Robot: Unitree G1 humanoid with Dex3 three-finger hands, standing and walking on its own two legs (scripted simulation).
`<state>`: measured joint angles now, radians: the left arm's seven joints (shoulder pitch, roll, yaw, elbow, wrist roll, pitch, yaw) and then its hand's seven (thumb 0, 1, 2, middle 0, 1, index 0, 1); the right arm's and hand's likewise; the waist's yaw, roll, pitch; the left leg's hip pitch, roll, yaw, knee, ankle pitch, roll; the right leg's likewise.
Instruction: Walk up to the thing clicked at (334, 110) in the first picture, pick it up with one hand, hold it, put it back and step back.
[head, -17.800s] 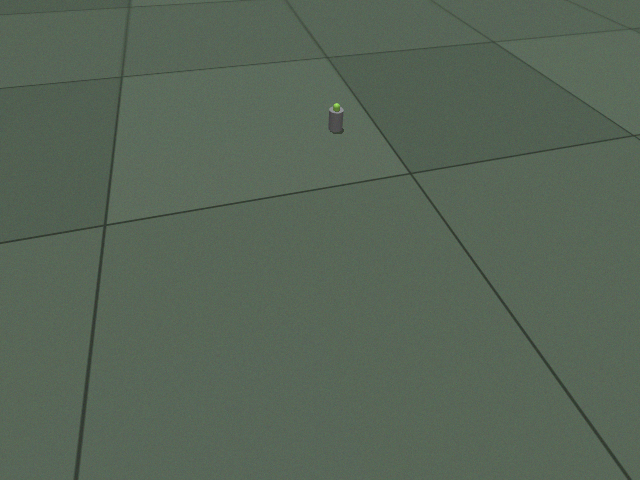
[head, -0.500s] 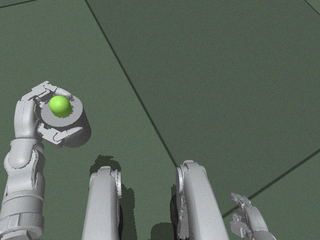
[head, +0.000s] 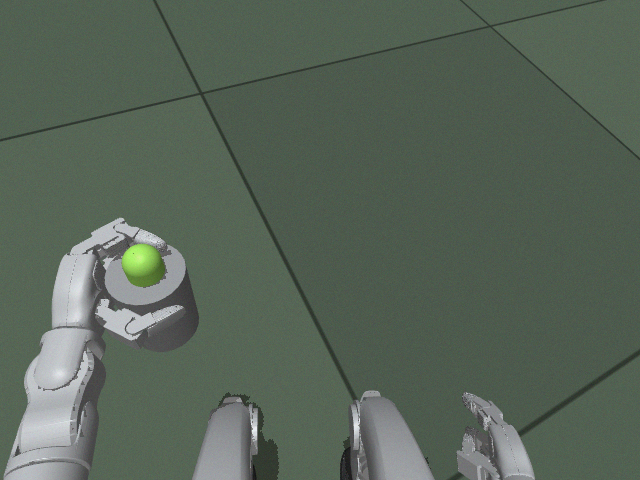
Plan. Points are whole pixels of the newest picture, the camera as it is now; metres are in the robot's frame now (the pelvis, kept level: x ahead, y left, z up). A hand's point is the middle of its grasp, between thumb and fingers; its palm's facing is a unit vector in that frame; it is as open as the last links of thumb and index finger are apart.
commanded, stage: lift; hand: left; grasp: from the side
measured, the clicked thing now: (154, 291) +0.36 +0.19 +0.00
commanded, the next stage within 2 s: hold in 1.06 s
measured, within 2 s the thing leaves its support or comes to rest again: neither
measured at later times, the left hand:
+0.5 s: hand (126, 246) +0.35 +0.19 +0.11, palm faces +0.04 -1.00 -0.02, open 9.8 cm
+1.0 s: hand (126, 225) +0.36 +0.17 +0.15, palm faces +0.01 -1.00 +0.00, open 9.8 cm
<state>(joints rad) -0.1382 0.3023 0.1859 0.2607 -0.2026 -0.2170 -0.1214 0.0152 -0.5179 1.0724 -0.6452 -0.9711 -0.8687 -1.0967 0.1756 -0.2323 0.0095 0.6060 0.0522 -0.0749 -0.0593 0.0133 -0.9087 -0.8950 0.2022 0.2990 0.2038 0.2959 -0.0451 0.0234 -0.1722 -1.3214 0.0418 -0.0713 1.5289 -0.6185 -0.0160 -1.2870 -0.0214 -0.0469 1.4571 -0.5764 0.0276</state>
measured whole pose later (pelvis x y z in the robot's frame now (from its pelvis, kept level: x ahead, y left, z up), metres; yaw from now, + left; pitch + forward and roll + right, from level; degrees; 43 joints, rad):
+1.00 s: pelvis +0.03 -0.01 +0.11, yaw +1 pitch +9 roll -2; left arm -0.11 0.25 0.17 0.42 -0.21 -0.31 -0.20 0.01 -0.51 1.06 -0.64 -0.98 -0.86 -1.11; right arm 0.24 -0.22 0.02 0.66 0.02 -0.08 -0.08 0.01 -0.90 -0.90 0.20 0.30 0.20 0.30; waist -0.03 0.01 -0.05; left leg -0.69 0.05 -0.03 0.98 -0.46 -0.03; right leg -0.67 -0.01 -0.03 0.94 -0.43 0.01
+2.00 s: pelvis +0.03 -0.01 +0.13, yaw +1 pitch +4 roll -1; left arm -0.10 0.23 0.15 0.44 -0.19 -0.32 -0.18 0.01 -0.49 1.04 -0.62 -1.00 -0.84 -1.12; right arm 0.23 -0.21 0.02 0.68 0.01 -0.08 -0.07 0.02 -0.91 -0.90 0.20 0.30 0.20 0.30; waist -0.02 0.01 -0.01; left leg -0.51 0.05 -0.02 0.84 -0.40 -0.02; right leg -0.50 -0.02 -0.03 0.80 -0.36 0.02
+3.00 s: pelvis +0.04 -0.01 +0.14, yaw +1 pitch +5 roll -1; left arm -0.12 0.21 0.14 0.48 -0.20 -0.33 -0.18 0.01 -0.49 1.04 -0.62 -1.00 -0.84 -1.13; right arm 0.24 -0.22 0.01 0.69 0.01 -0.09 -0.06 0.02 -0.91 -0.90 0.20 0.30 0.20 0.30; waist -0.02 0.01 -0.01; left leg -0.51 0.05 -0.02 0.83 -0.40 -0.02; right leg -0.49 -0.02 -0.02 0.78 -0.37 0.02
